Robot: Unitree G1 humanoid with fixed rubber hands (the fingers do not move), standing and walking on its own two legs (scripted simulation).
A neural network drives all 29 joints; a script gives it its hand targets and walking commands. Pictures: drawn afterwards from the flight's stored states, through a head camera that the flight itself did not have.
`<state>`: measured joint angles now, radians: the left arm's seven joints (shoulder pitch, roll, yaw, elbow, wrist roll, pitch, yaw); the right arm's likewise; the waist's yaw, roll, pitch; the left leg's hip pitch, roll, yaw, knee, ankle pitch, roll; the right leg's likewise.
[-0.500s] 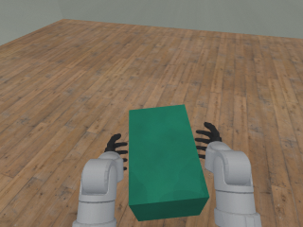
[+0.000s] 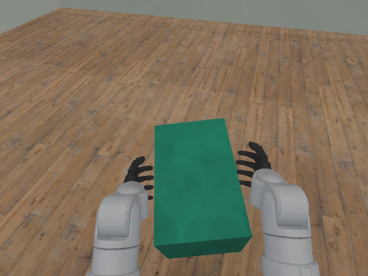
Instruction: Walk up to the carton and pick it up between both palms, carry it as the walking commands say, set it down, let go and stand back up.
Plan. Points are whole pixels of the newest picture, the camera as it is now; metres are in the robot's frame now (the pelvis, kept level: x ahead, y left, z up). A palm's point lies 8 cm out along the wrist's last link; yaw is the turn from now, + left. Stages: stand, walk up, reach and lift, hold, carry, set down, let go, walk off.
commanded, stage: carry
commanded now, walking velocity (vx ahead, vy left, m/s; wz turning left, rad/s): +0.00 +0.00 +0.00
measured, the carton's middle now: (196, 187) +0.34 -0.01 +0.01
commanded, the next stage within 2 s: none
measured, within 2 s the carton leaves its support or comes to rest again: neither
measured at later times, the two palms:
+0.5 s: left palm (126, 197) +0.28 +0.14 +0.06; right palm (250, 183) +0.30 -0.11 +0.08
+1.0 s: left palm (130, 197) +0.29 +0.14 +0.06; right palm (254, 186) +0.30 -0.12 +0.07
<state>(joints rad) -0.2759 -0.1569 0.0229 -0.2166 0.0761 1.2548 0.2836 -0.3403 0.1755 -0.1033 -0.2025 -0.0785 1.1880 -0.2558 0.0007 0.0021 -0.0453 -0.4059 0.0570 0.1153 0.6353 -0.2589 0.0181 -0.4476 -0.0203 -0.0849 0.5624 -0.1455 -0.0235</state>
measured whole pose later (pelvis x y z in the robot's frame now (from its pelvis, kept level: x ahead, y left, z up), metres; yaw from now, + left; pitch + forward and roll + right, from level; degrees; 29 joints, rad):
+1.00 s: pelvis +0.00 +0.01 +0.00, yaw -1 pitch +0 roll -1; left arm -0.23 -0.15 0.04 0.00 0.10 1.00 0.21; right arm -0.29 0.16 -0.12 0.02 -0.11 0.95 -0.17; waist 0.00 0.00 -0.04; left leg -0.36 0.05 0.14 0.62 -0.27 0.04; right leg -0.40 -0.03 -0.06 0.54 -0.14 0.00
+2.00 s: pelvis +0.02 +0.04 +0.00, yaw -1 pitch +0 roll -1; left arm -0.15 -0.13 0.02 0.02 0.10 0.88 0.18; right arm -0.23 0.15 -0.10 0.05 -0.10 0.84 -0.15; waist 0.01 0.00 -0.02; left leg -0.33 0.03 0.17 0.63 -0.30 0.07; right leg -0.38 -0.06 -0.04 0.55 -0.17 0.04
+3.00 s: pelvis +0.03 +0.00 +0.01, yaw +8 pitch -7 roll +0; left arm -0.29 -0.16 0.10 0.39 0.19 0.79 0.10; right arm -0.41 0.20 -0.28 0.30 -0.28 0.74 -0.04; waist -0.05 0.00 -0.01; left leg -0.14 -0.04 -0.03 0.49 -0.23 0.02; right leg -0.18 0.02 0.08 0.50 -0.20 0.01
